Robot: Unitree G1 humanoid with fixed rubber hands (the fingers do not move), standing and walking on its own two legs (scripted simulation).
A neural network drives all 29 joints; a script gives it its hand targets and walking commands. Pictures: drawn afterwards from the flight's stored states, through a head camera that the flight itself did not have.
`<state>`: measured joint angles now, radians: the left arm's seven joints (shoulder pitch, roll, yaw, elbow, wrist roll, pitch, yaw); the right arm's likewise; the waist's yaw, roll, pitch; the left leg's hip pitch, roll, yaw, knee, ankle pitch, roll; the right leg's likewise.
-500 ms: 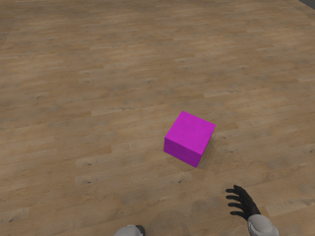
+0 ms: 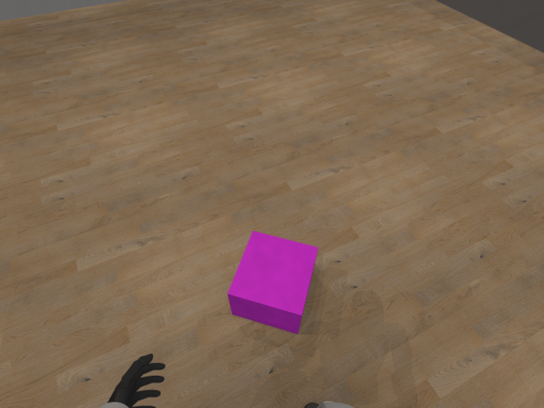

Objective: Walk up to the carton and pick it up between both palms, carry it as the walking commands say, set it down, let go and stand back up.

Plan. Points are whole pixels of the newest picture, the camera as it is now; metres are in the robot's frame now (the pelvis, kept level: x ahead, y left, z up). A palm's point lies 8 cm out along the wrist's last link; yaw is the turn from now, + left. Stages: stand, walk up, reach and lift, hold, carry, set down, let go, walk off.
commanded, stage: walk up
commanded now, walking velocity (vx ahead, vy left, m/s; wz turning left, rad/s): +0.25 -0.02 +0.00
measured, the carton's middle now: (274, 281) +0.62 -0.05 -0.67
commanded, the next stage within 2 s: none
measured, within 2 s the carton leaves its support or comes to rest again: neither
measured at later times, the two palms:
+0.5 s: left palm out of the picture +0.07 +0.25 -0.14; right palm (415, 362) +0.20 -0.24 -0.11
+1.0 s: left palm out of the picture +0.15 +0.17 -0.11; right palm out of the picture +0.09 -0.31 -0.14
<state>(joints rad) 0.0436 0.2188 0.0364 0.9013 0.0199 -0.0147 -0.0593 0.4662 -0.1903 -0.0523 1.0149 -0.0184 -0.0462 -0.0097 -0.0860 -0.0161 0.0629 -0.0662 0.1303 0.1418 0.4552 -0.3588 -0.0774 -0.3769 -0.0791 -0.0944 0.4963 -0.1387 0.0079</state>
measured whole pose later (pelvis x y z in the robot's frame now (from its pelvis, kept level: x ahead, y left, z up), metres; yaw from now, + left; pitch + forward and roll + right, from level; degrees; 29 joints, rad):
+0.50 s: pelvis +0.10 +0.01 +0.01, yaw +0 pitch -1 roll -1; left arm 0.33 0.22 0.03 1.07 0.01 -0.01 0.03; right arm 0.16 -0.19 -0.03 0.96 -0.02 -0.02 -0.02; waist 0.04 -0.03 0.06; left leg -0.25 0.06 0.13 0.50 -0.22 0.02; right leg -0.22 -0.03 -0.06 0.56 -0.36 0.02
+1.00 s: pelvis +0.08 -0.07 +0.01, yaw -2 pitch -1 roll +1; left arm 0.18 0.17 0.02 1.04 0.02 0.00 0.03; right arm 0.24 -0.23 -0.04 1.04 -0.01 0.04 -0.01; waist -0.01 0.04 0.05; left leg -0.32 0.06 0.04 0.69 -0.40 -0.04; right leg -0.16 -0.04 -0.05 0.41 -0.23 0.00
